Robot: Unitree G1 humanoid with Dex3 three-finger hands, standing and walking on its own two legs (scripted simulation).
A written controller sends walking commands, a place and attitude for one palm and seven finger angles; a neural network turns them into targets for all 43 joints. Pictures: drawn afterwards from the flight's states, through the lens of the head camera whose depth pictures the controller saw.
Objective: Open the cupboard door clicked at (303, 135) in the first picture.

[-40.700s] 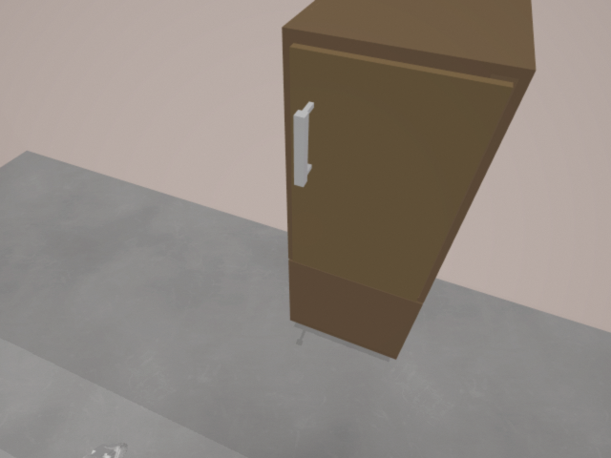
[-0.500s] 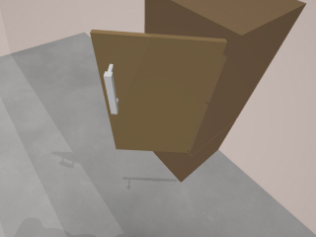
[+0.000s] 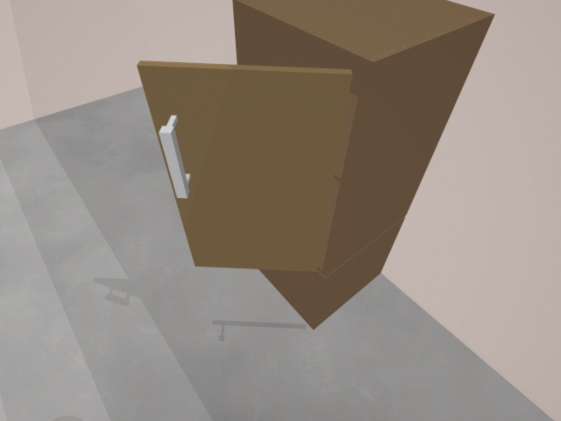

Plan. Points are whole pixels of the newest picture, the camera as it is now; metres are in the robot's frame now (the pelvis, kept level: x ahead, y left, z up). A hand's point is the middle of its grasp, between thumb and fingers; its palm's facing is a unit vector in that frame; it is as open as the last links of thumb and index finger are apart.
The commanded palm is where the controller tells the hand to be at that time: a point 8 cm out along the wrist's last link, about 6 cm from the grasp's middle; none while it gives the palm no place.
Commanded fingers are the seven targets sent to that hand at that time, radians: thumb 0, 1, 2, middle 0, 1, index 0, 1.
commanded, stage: come to a stop and stand still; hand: left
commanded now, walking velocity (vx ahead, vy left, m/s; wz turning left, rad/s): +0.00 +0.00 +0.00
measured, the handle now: (178, 158) +0.56 +0.22 +0.06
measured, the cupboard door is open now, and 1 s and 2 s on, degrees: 48 48 48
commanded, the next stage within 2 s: look again from close up in 0.16 s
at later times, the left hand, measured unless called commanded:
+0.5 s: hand out of the picture -0.04 +0.17 -0.18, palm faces +0.03 -0.98 -0.19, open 7.4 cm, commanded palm none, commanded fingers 0.00 0.90 0.90 -0.20 -0.30 -0.20 -0.30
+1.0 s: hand out of the picture -0.02 +0.20 -0.18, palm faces +0.00 -0.99 -0.17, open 7.4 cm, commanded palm none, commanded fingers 0.00 0.90 0.90 -0.20 -0.30 -0.20 -0.30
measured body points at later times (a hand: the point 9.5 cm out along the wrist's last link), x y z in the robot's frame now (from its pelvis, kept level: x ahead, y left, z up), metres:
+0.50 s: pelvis -0.02 +0.01 +0.00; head -0.02 +0.01 +0.45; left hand -0.04 +0.23 -0.16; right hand -0.02 -0.21 -0.16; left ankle -0.02 +0.12 -0.74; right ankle -0.04 -0.07 -0.74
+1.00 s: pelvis -0.01 +0.03 +0.00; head +0.00 +0.03 +0.45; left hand -0.02 +0.25 -0.16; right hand -0.03 -0.18 -0.16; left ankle -0.02 +0.12 -0.74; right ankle -0.04 -0.07 -0.73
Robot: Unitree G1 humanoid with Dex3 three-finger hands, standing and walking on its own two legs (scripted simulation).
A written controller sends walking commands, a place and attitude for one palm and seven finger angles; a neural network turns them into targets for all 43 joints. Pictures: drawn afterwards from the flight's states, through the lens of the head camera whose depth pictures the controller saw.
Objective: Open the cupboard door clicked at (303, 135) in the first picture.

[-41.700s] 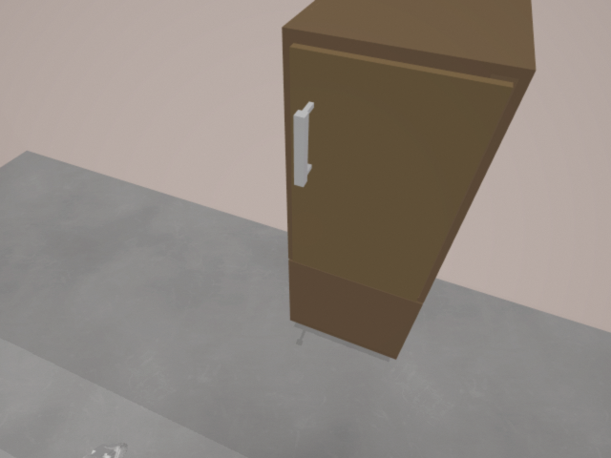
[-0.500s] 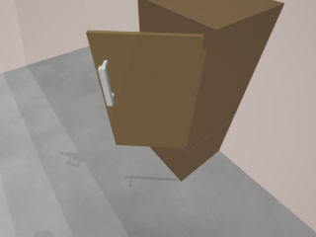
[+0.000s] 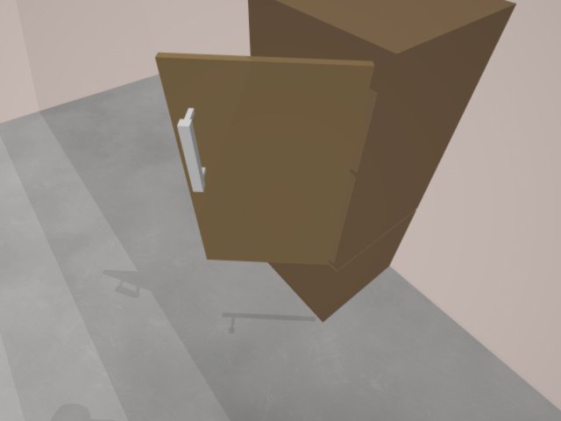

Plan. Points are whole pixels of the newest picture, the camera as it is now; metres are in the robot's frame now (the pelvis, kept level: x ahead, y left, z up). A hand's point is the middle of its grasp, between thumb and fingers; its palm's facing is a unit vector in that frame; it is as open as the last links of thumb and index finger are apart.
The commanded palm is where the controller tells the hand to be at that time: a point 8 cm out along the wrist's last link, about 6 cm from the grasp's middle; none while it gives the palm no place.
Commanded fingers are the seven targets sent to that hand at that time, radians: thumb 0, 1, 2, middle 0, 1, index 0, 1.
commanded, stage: come to a stop and stand still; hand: left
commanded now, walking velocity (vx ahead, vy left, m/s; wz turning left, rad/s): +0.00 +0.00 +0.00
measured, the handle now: (194, 151) +0.56 +0.21 +0.06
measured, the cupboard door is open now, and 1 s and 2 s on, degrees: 48 48 48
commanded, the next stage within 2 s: look again from close up in 0.96 s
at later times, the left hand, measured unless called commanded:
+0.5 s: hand out of the picture +0.04 +0.18 -0.18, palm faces +0.02 -0.97 -0.24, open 7.4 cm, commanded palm none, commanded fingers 0.00 0.90 0.90 -0.20 -0.30 -0.20 -0.30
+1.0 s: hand out of the picture +0.00 +0.21 -0.17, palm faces -0.03 -0.97 -0.23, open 7.4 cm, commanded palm none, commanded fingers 0.00 0.90 0.90 -0.20 -0.30 -0.20 -0.30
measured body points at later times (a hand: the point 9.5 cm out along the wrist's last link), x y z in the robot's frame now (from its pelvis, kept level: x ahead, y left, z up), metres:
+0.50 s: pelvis +0.01 -0.01 +0.00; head +0.04 -0.01 +0.44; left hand +0.04 +0.23 -0.16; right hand +0.06 -0.24 -0.16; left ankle -0.01 +0.09 -0.73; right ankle -0.03 -0.11 -0.74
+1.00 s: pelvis -0.02 +0.02 +0.00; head -0.01 +0.02 +0.45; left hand +0.00 +0.26 -0.15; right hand -0.01 -0.22 -0.15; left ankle -0.01 +0.09 -0.74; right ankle -0.03 -0.11 -0.74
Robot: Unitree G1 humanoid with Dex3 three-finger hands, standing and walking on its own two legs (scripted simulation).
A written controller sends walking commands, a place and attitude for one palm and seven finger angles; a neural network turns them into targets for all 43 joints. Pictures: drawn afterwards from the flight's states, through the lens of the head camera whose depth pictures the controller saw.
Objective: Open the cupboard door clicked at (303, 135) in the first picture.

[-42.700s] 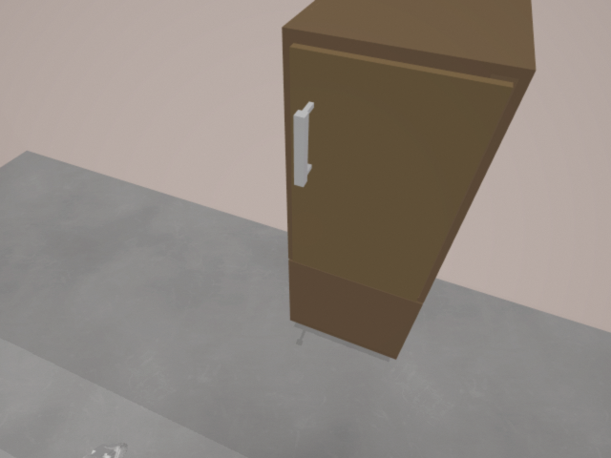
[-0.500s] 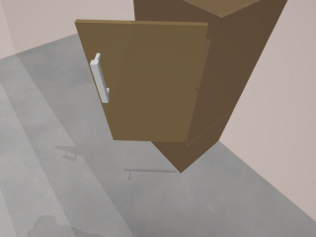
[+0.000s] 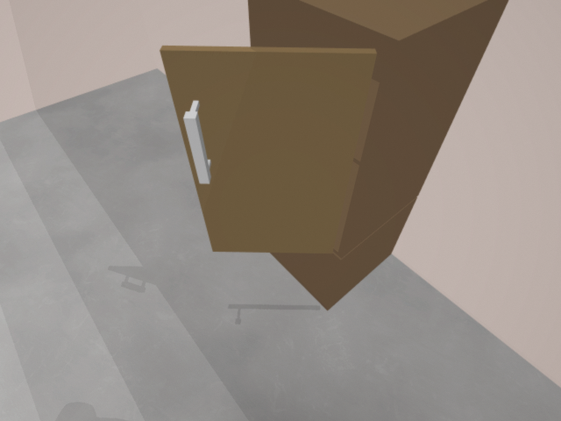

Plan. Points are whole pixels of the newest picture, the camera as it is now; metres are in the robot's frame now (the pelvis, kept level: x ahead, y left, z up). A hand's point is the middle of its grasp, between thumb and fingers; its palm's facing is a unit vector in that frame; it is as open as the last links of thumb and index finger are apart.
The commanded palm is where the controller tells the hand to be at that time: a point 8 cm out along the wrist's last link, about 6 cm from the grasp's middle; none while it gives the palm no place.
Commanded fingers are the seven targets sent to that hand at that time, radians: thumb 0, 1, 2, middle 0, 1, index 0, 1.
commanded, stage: look again from close up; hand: left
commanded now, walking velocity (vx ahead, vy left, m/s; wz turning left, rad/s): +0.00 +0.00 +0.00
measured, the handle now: (200, 143) +0.58 +0.20 +0.05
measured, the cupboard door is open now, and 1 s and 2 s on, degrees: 48 48 48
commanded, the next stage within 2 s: raise the hand with hooked fingers in 0.54 s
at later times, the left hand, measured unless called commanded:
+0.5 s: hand out of the picture +0.06 +0.18 -0.17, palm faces -0.01 -0.98 -0.22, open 7.4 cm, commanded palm none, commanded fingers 0.00 0.90 0.90 -0.20 -0.30 -0.20 -0.30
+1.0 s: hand (162, 380) +0.18 +0.18 -0.04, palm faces +0.09 -0.99 -0.05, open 8.3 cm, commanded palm +0.15 +0.25 -0.04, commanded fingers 0.00 0.46 0.71 -0.23 -0.58 -0.23 -0.58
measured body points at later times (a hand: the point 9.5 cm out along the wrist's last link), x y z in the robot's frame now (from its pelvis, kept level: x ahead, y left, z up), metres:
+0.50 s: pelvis +0.03 -0.01 +0.00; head +0.05 +0.00 +0.45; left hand +0.07 +0.23 -0.15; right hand +0.08 -0.25 -0.15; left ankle +0.01 +0.07 -0.74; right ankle +0.00 -0.13 -0.74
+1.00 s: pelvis -0.01 -0.05 -0.06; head +0.04 -0.05 +0.39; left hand +0.17 +0.23 -0.03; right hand +0.21 -0.30 -0.11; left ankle +0.02 +0.07 -0.74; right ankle +0.00 -0.13 -0.74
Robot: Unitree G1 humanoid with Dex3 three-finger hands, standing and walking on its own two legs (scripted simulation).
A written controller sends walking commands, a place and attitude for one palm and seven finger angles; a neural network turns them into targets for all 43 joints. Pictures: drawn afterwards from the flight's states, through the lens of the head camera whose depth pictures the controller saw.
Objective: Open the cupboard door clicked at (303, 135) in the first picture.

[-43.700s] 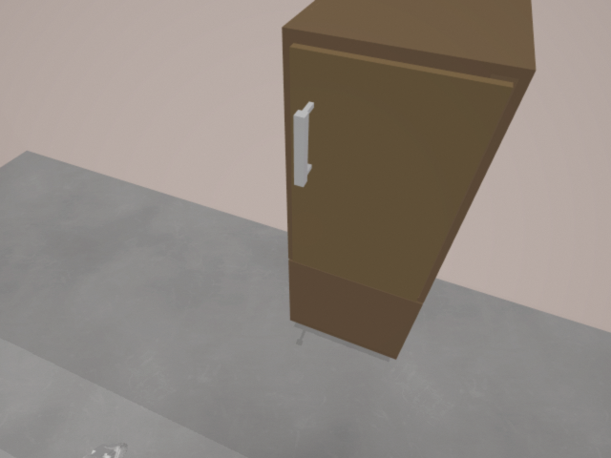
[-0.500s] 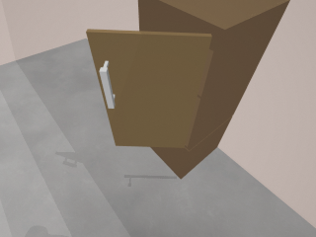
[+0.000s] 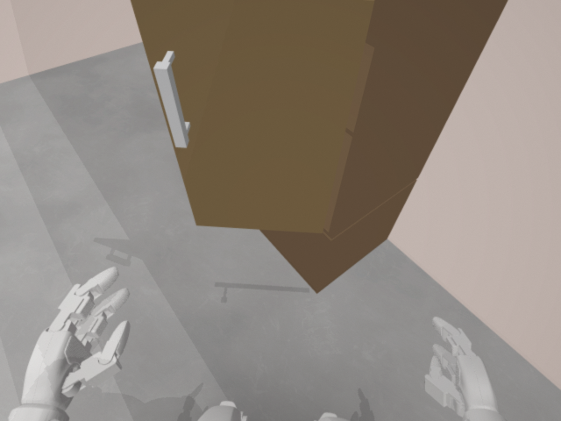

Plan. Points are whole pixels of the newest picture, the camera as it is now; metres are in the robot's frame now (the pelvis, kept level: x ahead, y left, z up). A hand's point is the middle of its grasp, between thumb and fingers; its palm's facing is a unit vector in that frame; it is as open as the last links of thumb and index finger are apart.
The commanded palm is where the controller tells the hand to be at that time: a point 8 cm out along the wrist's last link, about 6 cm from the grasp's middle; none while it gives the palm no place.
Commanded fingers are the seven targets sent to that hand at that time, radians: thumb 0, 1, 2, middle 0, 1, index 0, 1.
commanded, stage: raise the hand with hooked fingers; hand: left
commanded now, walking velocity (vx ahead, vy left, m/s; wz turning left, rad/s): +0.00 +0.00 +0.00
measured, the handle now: (176, 101) +0.60 +0.23 +0.11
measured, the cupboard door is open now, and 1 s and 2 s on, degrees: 48 48 48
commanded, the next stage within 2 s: move the hooked fingers beside the handle in 1.74 s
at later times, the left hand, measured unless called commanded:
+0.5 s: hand (73, 308) +0.23 +0.27 +0.07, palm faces +0.09 -0.99 -0.05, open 11.3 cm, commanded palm +0.20 +0.31 +0.07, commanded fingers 0.00 -0.13 0.46 -0.27 -0.96 -0.27 -0.96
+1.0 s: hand (36, 267) +0.27 +0.32 +0.10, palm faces +0.05 -1.00 -0.03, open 13.8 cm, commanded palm +0.24 +0.36 +0.11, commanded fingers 0.00 -0.50 0.30 -0.30 -1.20 -0.30 -1.20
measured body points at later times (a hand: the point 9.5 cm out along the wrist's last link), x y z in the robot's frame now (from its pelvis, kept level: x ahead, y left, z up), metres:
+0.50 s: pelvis -0.01 +0.02 +0.00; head +0.04 +0.01 +0.45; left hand +0.22 +0.33 +0.07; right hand +0.12 -0.23 -0.09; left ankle +0.03 +0.12 -0.68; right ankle +0.01 -0.08 -0.68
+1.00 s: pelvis +0.00 +0.05 +0.02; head +0.03 +0.06 +0.47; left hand +0.26 +0.37 +0.11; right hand +0.19 -0.17 -0.04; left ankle +0.03 +0.12 -0.68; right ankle +0.01 -0.08 -0.68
